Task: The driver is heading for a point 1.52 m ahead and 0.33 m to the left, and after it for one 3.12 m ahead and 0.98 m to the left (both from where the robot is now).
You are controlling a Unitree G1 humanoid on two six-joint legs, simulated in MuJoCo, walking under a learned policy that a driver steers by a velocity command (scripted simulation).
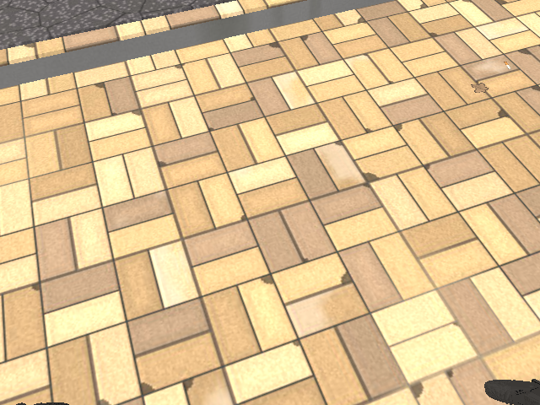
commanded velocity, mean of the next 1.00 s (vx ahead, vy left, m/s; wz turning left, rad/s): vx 0.02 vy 0.00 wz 0.15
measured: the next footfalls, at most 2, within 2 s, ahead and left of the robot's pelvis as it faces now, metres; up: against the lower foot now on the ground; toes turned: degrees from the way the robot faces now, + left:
right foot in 0.30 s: +0.04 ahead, -0.12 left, +0.00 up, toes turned -10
left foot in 0.76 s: +0.04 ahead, +0.12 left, +0.00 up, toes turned +7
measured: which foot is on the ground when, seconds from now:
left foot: down 0.00-0.30, up 0.32-0.74, down 0.76-1.00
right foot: up 0.00-0.28, down 0.30-0.76, up 0.78-1.00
